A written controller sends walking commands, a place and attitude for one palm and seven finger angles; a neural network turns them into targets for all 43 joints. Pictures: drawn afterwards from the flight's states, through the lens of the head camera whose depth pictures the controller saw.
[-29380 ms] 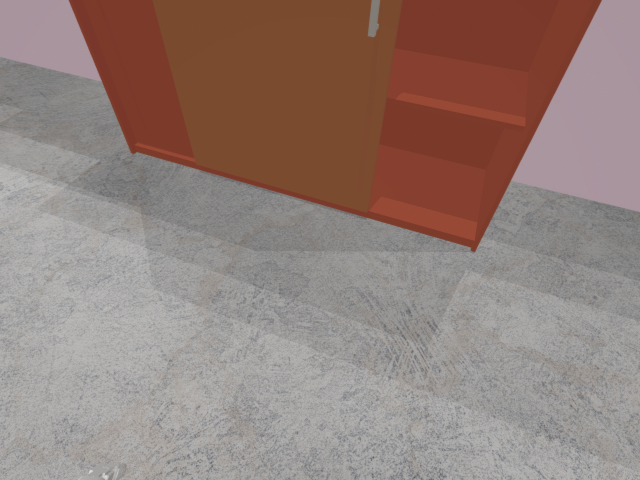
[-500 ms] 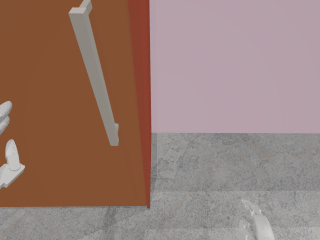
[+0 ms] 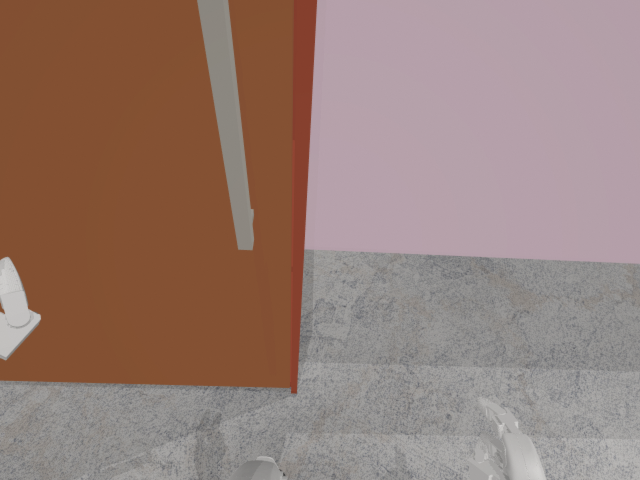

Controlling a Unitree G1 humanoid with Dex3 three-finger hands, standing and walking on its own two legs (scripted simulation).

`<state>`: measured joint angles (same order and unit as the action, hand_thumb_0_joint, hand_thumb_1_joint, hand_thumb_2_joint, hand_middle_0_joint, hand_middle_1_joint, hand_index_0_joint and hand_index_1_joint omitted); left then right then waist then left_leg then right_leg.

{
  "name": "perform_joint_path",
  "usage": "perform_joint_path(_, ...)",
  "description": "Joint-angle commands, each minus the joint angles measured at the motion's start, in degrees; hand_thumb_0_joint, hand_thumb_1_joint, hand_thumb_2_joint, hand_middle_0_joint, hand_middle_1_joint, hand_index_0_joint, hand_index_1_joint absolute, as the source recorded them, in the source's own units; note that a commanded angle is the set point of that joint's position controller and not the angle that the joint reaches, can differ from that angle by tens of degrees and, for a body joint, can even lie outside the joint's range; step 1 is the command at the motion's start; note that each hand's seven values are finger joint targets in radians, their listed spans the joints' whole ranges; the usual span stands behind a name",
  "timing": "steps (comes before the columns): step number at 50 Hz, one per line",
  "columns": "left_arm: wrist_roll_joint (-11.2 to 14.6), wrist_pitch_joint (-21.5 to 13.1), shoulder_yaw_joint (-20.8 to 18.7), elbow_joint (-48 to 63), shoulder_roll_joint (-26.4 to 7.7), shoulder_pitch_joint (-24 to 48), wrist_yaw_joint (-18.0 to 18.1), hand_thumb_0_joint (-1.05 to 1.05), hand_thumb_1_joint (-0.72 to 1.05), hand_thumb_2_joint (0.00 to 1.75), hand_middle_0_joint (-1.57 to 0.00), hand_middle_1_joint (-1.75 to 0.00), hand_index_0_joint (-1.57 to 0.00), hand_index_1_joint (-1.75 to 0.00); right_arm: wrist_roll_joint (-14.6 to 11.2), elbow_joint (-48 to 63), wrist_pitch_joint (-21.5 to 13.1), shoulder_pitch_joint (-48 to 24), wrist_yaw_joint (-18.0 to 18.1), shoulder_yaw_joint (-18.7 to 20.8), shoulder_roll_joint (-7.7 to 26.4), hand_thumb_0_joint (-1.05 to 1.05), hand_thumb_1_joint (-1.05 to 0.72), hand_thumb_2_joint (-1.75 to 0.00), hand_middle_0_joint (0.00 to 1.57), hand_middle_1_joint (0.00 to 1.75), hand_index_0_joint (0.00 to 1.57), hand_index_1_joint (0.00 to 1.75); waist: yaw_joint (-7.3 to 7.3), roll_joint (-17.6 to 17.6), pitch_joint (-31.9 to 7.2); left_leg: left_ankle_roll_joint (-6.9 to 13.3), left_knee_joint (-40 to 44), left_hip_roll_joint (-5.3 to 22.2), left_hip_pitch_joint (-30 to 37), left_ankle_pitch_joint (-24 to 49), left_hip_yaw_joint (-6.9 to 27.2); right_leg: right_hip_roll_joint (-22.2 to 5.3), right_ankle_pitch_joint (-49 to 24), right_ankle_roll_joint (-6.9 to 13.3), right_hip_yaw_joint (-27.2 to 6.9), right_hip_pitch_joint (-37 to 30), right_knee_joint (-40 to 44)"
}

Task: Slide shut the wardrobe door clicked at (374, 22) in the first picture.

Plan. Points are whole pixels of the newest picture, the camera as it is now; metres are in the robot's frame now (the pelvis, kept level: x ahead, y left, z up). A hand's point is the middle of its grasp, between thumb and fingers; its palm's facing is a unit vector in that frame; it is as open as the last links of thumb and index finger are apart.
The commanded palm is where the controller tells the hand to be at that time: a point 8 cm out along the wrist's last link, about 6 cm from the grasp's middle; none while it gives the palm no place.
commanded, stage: step back with the hand held close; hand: left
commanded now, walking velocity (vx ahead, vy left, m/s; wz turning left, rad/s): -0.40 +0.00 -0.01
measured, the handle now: (236, 136) +0.42 +0.14 +0.21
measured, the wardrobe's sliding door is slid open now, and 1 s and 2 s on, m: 0.00 0.00 0.00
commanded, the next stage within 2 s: stop stepping back and stand still in 0.66 s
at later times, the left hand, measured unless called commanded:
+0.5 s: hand (2, 365) +0.17 +0.26 +0.18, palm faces +0.36 -0.79 -0.49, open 7.4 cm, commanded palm +0.08 +0.30 +0.19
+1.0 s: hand out of the picture +0.04 +0.27 +0.19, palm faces +0.40 -0.77 -0.50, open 7.4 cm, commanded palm -0.01 +0.31 +0.19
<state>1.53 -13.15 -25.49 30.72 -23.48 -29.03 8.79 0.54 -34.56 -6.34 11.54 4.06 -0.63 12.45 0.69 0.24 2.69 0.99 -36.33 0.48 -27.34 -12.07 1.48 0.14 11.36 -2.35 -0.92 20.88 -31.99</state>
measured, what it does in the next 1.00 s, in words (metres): walks backwards: right foot, then left foot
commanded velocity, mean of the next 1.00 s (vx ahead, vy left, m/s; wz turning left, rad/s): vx -0.23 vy -0.01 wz -0.01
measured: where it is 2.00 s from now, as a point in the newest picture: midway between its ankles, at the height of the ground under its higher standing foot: outside the picture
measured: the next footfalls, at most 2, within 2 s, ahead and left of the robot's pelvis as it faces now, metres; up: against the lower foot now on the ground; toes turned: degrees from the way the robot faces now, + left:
right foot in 0.22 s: -0.02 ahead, -0.13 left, +0.00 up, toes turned +4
left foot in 0.68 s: -0.01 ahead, +0.12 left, +0.00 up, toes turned +1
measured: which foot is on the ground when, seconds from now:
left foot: down 0.00-0.52, up 0.54-0.66, down 0.68-0.98, up 1.00-1.00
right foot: down 0.00-0.08, up 0.10-0.20, down 0.22-0.68, up 0.70-0.94, down 0.96-1.00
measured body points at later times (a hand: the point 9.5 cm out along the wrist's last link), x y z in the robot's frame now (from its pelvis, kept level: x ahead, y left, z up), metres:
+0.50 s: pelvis -0.06 +0.00 +0.00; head -0.02 +0.03 +0.45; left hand +0.14 +0.30 +0.21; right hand +0.14 -0.22 -0.06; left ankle +0.10 +0.10 -0.72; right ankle -0.07 -0.13 -0.72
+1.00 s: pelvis -0.15 +0.01 +0.02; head -0.15 +0.02 +0.46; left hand +0.01 +0.31 +0.22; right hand +0.01 -0.21 -0.06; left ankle -0.06 +0.12 -0.71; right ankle -0.17 -0.09 -0.73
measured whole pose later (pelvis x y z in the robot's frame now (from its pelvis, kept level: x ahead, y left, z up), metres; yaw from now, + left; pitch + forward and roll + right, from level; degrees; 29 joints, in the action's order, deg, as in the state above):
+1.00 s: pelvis -0.15 +0.01 +0.02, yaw -1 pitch +0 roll -1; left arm 2.3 -10.4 -25.5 31.7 -26.8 -33.7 8.0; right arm 1.1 -34.8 -6.3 13.6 3.5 -1.6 9.8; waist 0.5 1.5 -0.6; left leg -0.4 -31.3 0.1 -24.0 -14.3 -0.6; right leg 2.2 14.5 3.1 1.9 10.7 -24.4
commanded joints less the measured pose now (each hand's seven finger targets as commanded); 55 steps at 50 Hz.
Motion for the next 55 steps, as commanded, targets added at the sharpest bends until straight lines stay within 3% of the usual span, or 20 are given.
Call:
perform_joint_path(1,0.68,-3.86,-8.05,12.76,-12.45,2.02,1.51,0.00,0.90,0.90,-0.20,-0.30,-0.20,-0.30,-0.34,8.62,-2.46,-3.99,0.79,3.64,7.50,0.00,-0.90,-0.90,0.20,0.30,0.20,0.30,-0.81,-3.68,-7.82,0.19,7.62,3.24,7.79,-10.93,5.24,-4.96,7.50,4.77,-4.43,4.10,6.55)
perform_joint_path(4,-1.04,-5.14,-10.08,13.82,-11.19,1.79,0.94,0.00,0.90,0.90,-0.20,-0.30,-0.20,-0.30,0.22,10.02,-3.66,-5.50,1.16,4.33,9.17,0.00,-0.90,-0.90,0.20,0.30,0.20,0.30,0.10,-19.69,-8.21,6.77,28.67,15.28,-15.56,-34.11,20.41,5.16,7.20,1.03,0.62,-17.86,-15.54)
perform_joint_path(5,-1.39,-5.33,-10.99,13.54,-11.74,2.01,0.69,0.00,0.90,0.90,-0.20,-0.30,-0.20,-0.30,0.64,9.59,-3.70,-4.44,1.06,4.74,8.68,0.00,-0.90,-0.90,0.20,0.30,0.20,0.30,0.26,-17.98,-8.64,7.94,28.14,16.24,-16.64,-31.59,21.22,5.21,6.10,1.39,-0.06,-19.39,-18.52)
perform_joint_path(10,0.66,-6.05,-8.67,11.83,-9.83,-2.63,-0.98,0.00,0.90,0.90,-0.20,-0.30,-0.20,-0.30,0.45,7.69,-3.68,-2.79,-0.30,4.14,6.61,0.00,-0.90,-0.90,0.20,0.30,0.20,0.30,0.45,-11.39,-8.52,3.14,14.32,8.83,0.34,-13.59,10.31,1.55,7.60,4.32,-1.93,-8.52,8.10)
perform_joint_path(12,1.24,-6.86,-8.30,13.31,-12.50,1.55,-0.45,0.00,0.90,0.90,-0.20,-0.30,-0.20,-0.30,0.66,6.56,-3.29,-3.15,0.16,3.09,4.86,0.00,-0.90,-0.90,0.20,0.30,0.20,0.30,-0.53,-1.53,-10.23,-1.32,2.30,2.87,12.36,-0.54,1.55,-9.25,-9.15,7.75,-13.11,1.64,13.20)
perform_joint_path(14,0.81,-6.21,-5.41,13.06,-12.01,5.40,-0.07,0.00,0.90,0.90,-0.20,-0.30,-0.20,-0.30,-0.10,5.69,-3.32,-3.15,1.17,4.13,5.75,0.00,-0.90,-0.90,0.20,0.30,0.20,0.30,-1.07,4.93,-16.16,-1.99,-2.08,1.53,20.77,12.85,-1.93,-9.94,-29.62,5.86,-9.80,0.62,7.56)
perform_joint_path(17,1.24,-4.58,-5.52,12.23,-12.43,4.44,-0.17,0.00,0.90,0.90,-0.20,-0.30,-0.20,-0.30,-0.05,7.15,-2.66,-5.78,1.96,3.97,6.31,0.00,-0.90,-0.90,0.20,0.30,0.20,0.30,-0.69,-1.73,-12.79,-0.06,5.58,5.12,23.14,16.14,2.89,-3.08,-12.05,2.59,-4.67,5.04,4.87)
perform_joint_path(22,1.65,-4.32,-10.14,11.07,-12.72,-1.06,-1.08,0.00,0.90,0.90,-0.20,-0.30,-0.20,-0.30,1.27,8.97,-1.90,-6.79,1.52,4.64,7.36,0.00,-0.90,-0.90,0.20,0.30,0.20,0.30,1.07,-15.74,-9.99,3.80,28.94,13.96,-6.46,-23.38,16.67,5.32,12.49,4.09,-0.49,-17.09,-5.90)
perform_joint_path(24,2.61,-4.37,-10.41,10.79,-13.03,-4.65,-1.47,0.00,0.90,0.90,-0.20,-0.30,-0.20,-0.30,0.80,9.09,-1.04,-4.92,0.65,4.83,6.20,0.00,-0.90,-0.90,0.20,0.30,0.20,0.30,1.16,-7.93,-11.08,0.61,17.30,8.41,-0.95,-16.93,8.87,0.34,14.33,6.98,-3.81,-11.18,6.79)
perform_joint_path(26,3.02,-4.41,-9.24,14.30,-14.07,-4.97,-0.81,0.00,0.90,0.90,-0.20,-0.30,-0.20,-0.30,-0.52,8.24,-0.95,-2.54,0.19,4.99,5.38,0.00,-0.90,-0.90,0.20,0.30,0.20,0.30,0.60,10.85,-12.85,-5.10,-17.37,-3.88,16.49,-8.49,-1.31,-17.85,18.44,15.21,-22.86,14.04,23.10)
perform_joint_path(27,2.35,-3.29,-7.78,13.46,-12.88,-2.49,-0.19,0.00,0.90,0.90,-0.20,-0.30,-0.20,-0.30,-0.09,7.91,-0.72,-3.85,-0.01,4.77,5.18,0.00,-0.90,-0.90,0.20,0.30,0.20,0.30,0.69,11.77,-8.42,-4.33,-27.39,-2.99,10.12,-11.44,-0.01,-21.65,10.10,16.86,-22.97,15.62,22.42)
perform_joint_path(31,0.20,-1.83,-6.11,10.85,-12.89,5.23,0.79,0.00,0.90,0.90,-0.20,-0.30,-0.20,-0.30,0.44,7.77,-0.49,-6.11,1.60,2.18,4.45,0.00,-0.90,-0.90,0.20,0.30,0.20,0.30,-1.61,5.26,-5.66,-3.00,4.79,-0.35,6.98,-4.21,-1.62,-12.09,-33.29,8.03,-7.71,-2.13,2.78)
perform_joint_path(32,0.09,-2.19,-5.71,10.95,-12.57,4.95,0.96,0.00,0.90,0.90,-0.20,-0.30,-0.20,-0.30,0.25,7.29,-0.57,-5.00,2.45,2.47,5.44,0.00,-0.90,-0.90,0.20,0.30,0.20,0.30,-1.71,-0.65,-8.34,-2.39,15.32,0.47,12.58,10.13,-2.52,-8.03,-30.80,5.04,-5.20,-3.70,-1.93)
perform_joint_path(33,-0.03,-3.23,-6.02,13.11,-13.07,5.10,1.12,0.00,0.90,0.90,-0.20,-0.30,-0.20,-0.30,-0.17,8.11,-1.02,-4.89,2.60,3.64,7.41,0.00,-0.90,-0.90,0.20,0.30,0.20,0.30,-0.25,-10.69,-12.35,0.93,15.90,10.19,16.33,29.63,6.54,-2.61,-17.85,2.03,-2.79,-2.51,-7.25)
perform_joint_path(35,0.63,-4.20,-6.59,11.94,-12.46,2.48,0.62,0.00,0.90,0.90,-0.20,-0.30,-0.20,-0.30,-0.75,8.09,-2.88,-2.47,1.25,4.99,7.61,0.00,-0.90,-0.90,0.20,0.30,0.20,0.30,0.68,-11.00,-16.88,4.84,14.04,16.81,24.61,43.93,10.14,2.26,15.49,2.60,-2.32,3.78,-17.04)
perform_joint_path(39,1.12,-3.48,-6.05,18.26,-10.41,-2.13,0.21,0.00,0.90,0.90,-0.20,-0.30,-0.20,-0.30,0.22,6.77,-4.97,-0.65,-0.82,5.06,7.06,0.00,-0.90,-0.90,0.20,0.30,0.20,0.30,0.20,-12.88,-17.20,5.70,15.57,16.06,23.85,36.64,10.97,2.09,14.77,1.88,-2.00,2.81,-19.80)
perform_joint_path(44,1.46,-0.45,-7.37,13.63,-10.71,-6.03,1.09,0.00,0.90,0.90,-0.20,-0.30,-0.20,-0.30,-0.11,8.72,-3.43,-2.95,-0.51,3.57,6.92,0.00,-0.90,-0.90,0.20,0.30,0.20,0.30,-0.30,-15.64,-8.15,2.78,29.40,10.54,3.58,-24.63,8.74,4.03,14.68,3.28,5.44,-13.84,-0.59)
perform_joint_path(46,0.73,0.46,-7.98,9.59,-12.32,-4.69,0.96,0.00,0.90,0.90,-0.20,-0.30,-0.20,-0.30,0.44,8.41,-2.21,-2.97,0.33,3.36,6.75,0.00,-0.90,-0.90,0.20,0.30,0.20,0.30,-0.34,-10.96,-6.58,-0.44,25.06,5.01,0.49,-24.44,3.45,3.24,12.67,4.70,5.08,-19.68,11.66)
perform_joint_path(49,1.70,0.37,-7.07,8.90,-13.40,3.28,0.53,0.00,0.90,0.90,-0.20,-0.30,-0.20,-0.30,0.28,6.84,-1.64,-3.07,0.69,3.22,6.47,0.00,-0.90,-0.90,0.20,0.30,0.20,0.30,-0.73,10.02,-5.44,-2.34,-12.95,-1.04,10.62,-7.18,-0.17,-18.49,20.95,14.38,-20.01,3.70,27.28)
perform_joint_path(55,-0.05,1.01,-0.66,1.16,-7.83,9.31,1.12,0.00,0.90,0.90,-0.20,-0.30,-0.20,-0.30,-0.39,5.16,-2.77,-4.09,1.54,3.16,6.74,0.00,-0.90,-0.90,0.20,0.30,0.20,0.30,-1.53,5.63,-1.30,0.72,2.91,0.68,12.31,-7.36,-3.05,-12.92,20.50,9.41,-9.28,1.73,18.12)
